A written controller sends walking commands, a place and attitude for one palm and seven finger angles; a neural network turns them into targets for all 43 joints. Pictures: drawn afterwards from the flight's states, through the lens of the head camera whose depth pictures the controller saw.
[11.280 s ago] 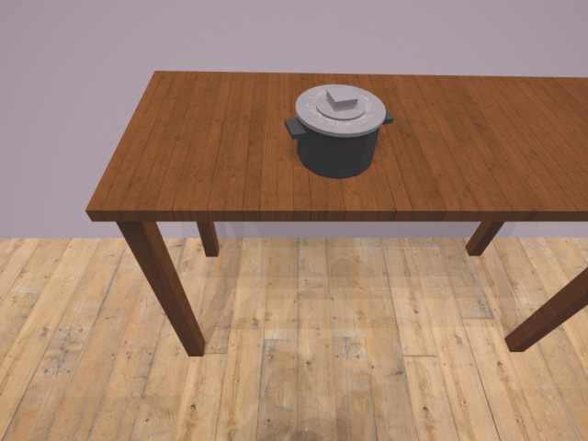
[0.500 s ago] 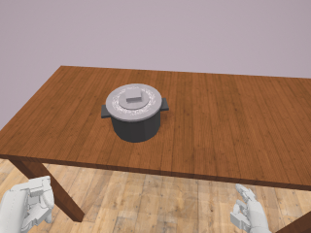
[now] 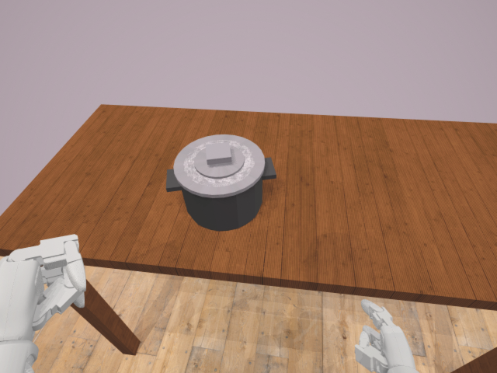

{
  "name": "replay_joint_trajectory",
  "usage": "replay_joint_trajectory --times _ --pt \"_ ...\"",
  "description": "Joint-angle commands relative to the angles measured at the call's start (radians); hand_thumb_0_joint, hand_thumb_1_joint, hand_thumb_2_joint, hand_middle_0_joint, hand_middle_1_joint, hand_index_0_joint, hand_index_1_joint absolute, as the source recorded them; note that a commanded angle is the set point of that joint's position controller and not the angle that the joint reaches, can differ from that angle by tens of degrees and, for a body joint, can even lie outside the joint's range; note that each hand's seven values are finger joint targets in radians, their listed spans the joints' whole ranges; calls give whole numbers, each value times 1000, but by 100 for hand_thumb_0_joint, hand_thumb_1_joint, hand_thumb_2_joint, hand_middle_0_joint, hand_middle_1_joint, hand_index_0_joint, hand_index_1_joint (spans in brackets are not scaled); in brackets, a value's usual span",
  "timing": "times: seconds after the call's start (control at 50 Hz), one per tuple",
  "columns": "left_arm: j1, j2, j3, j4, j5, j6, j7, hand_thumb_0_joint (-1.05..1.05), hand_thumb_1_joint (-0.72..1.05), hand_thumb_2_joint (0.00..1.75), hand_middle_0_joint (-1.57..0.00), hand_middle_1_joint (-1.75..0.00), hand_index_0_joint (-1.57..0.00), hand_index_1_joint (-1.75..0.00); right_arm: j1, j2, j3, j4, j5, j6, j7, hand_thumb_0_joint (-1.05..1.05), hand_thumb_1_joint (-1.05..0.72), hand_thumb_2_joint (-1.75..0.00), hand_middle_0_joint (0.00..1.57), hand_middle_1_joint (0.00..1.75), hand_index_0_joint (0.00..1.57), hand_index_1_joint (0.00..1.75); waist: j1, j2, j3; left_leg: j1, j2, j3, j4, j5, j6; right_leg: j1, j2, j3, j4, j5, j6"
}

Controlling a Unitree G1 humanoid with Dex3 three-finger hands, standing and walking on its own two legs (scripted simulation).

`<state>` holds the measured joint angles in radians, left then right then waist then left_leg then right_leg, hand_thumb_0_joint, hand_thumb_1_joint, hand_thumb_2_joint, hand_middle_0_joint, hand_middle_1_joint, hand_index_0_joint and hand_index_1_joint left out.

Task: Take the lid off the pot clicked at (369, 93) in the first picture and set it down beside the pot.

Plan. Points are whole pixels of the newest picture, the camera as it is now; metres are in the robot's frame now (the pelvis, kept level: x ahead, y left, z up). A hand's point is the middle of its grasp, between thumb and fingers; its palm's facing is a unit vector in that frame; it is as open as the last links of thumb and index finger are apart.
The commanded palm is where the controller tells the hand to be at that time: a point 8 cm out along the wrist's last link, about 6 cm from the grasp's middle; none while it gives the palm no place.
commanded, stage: reach forward and open the fingers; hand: left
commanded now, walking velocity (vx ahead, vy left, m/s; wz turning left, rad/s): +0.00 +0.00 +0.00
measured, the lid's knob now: (218, 153) +0.45 +0.12 +0.13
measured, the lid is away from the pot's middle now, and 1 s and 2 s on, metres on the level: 0.00 0.00 0.00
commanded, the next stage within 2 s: move the open hand above the knob in 1.10 s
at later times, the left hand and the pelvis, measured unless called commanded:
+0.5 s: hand (62, 269) +0.19 +0.27 +0.14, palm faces -0.09 -0.06 -0.99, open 4.1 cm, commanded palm +0.17 +0.27 +0.21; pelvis -0.04 +0.01 +0.00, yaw +1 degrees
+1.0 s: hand (65, 223) +0.24 +0.27 +0.17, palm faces -0.08 -0.01 -1.00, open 9.6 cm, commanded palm +0.20 +0.27 +0.25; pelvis -0.06 +0.02 +0.00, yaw +1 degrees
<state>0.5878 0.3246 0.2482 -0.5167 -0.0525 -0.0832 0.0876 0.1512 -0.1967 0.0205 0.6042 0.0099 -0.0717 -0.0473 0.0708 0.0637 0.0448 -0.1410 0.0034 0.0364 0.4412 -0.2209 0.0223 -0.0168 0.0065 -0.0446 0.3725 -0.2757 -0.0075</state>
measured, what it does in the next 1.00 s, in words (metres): shifts its weight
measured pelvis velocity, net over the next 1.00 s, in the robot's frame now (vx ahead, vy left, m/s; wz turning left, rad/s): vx -0.06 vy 0.02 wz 0.02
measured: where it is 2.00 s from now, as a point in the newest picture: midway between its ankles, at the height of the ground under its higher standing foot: outside the picture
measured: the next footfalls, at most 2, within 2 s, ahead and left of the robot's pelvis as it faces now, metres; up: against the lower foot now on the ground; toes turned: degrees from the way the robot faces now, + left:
none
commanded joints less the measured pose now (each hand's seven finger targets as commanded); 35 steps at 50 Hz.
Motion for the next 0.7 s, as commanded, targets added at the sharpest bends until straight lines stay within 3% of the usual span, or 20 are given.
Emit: replay_joint_trajectory --times 0.0,0.02,0.04,0.08,0.1,0.12,0.16,0.22,0.24,0.3,0.32,0.38,0.4,0.42,0.44,0.5,0.54,0.6,0.64,0.68 --pt "-94 398 101 -266 389 39 51 0 87 92 -129 -146 -129 -146 -185 -181 -25 -203 -14 6 -6 0 -90 -90 20 30 20 30 9 37 -75 16 8 -23 -8 263 6 -196 -1 74 -14 266 -21" --pt "-180 312 72 -394 390 85 66 0 84 94 -128 -143 -128 -143 -197 -146 -25 -264 -17 39 7 0 -90 -90 20 30 20 30 9 91 -128 12 14 -12 0 301 2 -183 -20 31 17 269 -29" --pt "-155 294 72 -337 390 111 71 0 80 96 -127 -139 -127 -139 -176 -137 -31 -243 -18 53 10 0 -90 -90 20 30 20 30 10 82 -122 10 20 -12 2 315 2 -187 -18 9 24 252 -31" --pt "-85 365 97 -259 548 172 68 0 74 100 -125 -132 -125 -132 -171 -159 -42 -239 -16 105 26 0 -90 -90 20 30 20 30 29 87 -148 11 25 -22 -4 282 -2 -193 -1 37 27 197 -44" --pt "-45 376 107 -256 576 207 55 0 70 103 -124 -129 -124 -129 -221 -159 -41 -258 -2 130 32 0 -90 -90 20 30 20 30 38 74 -144 -7 24 -21 2 274 -4 -185 9 54 26 211 -51" --pt "-76 397 93 -261 627 225 39 0 67 105 -123 -125 -123 -125 -213 -169 -37 -266 -4 157 36 0 -90 -90 20 30 20 30 32 24 -190 -14 20 -17 6 274 -1 -173 8 45 42 214 -46" --pt "-115 438 82 -216 692 251 1 0 61 109 -121 -118 -121 -118 -240 -179 -38 -275 6 190 38 0 -90 -90 20 30 20 30 24 -38 -183 -28 17 -24 9 224 5 -191 2 51 31 174 -36" --pt "-238 499 60 -166 743 265 -70 0 51 115 -119 -107 -119 -107 -262 -183 -36 -269 29 190 37 0 -90 -90 20 30 20 30 13 -32 -209 -28 18 -35 4 157 14 -205 -5 52 18 118 -19" --pt "-268 531 65 -144 752 258 -94 0 48 117 -118 -104 -118 -104 -255 -185 -39 -259 34 186 33 0 -90 -90 20 30 20 30 12 -26 -217 -11 18 -44 4 152 16 -207 -8 55 13 103 -15" --pt "-395 549 29 -150 745 241 -168 0 38 124 -115 -93 -115 -93 -297 -175 -34 -261 56 150 28 0 -90 -90 20 30 20 30 4 7 -204 10 15 -67 -10 125 20 -213 -2 57 -3 86 -12" --pt "-435 567 19 -138 749 228 -191 0 35 126 -114 -90 -114 -90 -258 -179 -34 -246 47 144 23 0 -90 -90 20 30 20 30 5 0 -234 16 11 -70 -11 144 24 -196 -8 39 1 101 -6" --pt "-507 613 28 -11 755 216 -255 0 25 132 -110 -79 -110 -79 -248 -185 -28 -214 48 132 10 0 -90 -90 20 30 20 30 2 -31 -142 4 4 -80 -36 112 22 -226 -8 34 -36 66 -1" --pt "-545 647 59 -10 758 218 -271 0 22 134 -109 -76 -109 -76 -284 -184 -26 -222 57 123 14 0 -90 -90 20 30 20 30 2 -4 -132 3 2 -79 -38 101 22 -218 3 48 -40 65 -11" --pt "-576 638 35 59 763 217 -291 0 18 136 -108 -72 -108 -72 -252 -185 -22 -206 49 129 9 0 -90 -90 20 30 20 30 -1 -33 -117 -12 -2 -70 -43 100 23 -217 -4 29 -44 62 -4" --pt "-630 675 53 48 770 206 -307 0 15 138 -107 -68 -107 -68 -250 -189 -23 -206 52 126 9 0 -90 -90 20 30 20 30 2 -11 -140 5 0 -73 -48 109 21 -204 -9 33 -42 64 -5" --pt "-664 674 49 22 761 199 -351 0 6 145 -103 -58 -103 -58 -294 -179 -20 -228 51 108 19 0 -90 -90 20 30 20 30 12 40 -194 38 -9 -81 -46 140 24 -170 2 45 -34 105 -15" --pt "-693 649 4 13 744 188 -384 0 0 148 -101 -51 -101 -51 -269 -177 -21 -224 46 103 22 0 -90 -90 20 30 20 30 12 62 -237 63 -12 -77 -49 166 25 -156 -9 30 -31 123 -7" --pt "-725 649 12 49 739 189 -409 0 -9 151 -97 -40 -97 -40 -281 -182 -21 -228 48 89 29 0 -90 -90 20 30 20 30 2 40 -192 56 -11 -85 -56 121 23 -184 9 26 -44 86 -10" --pt "-803 685 23 113 757 184 -419 0 -15 153 -95 -33 -95 -33 -250 -190 -22 -204 48 100 24 0 -90 -90 20 30 20 30 2 -5 -172 39 -8 -80 -74 89 20 -194 2 14 -56 42 -4" --pt "-884 698 21 156 770 183 -421 0 -21 156 -92 -26 -92 -26 -253 -194 -20 -197 49 104 19 0 -90 -90 20 30 20 30 1 -1 -150 22 -7 -82 -87 39 18 -212 2 11 -60 -8 -4"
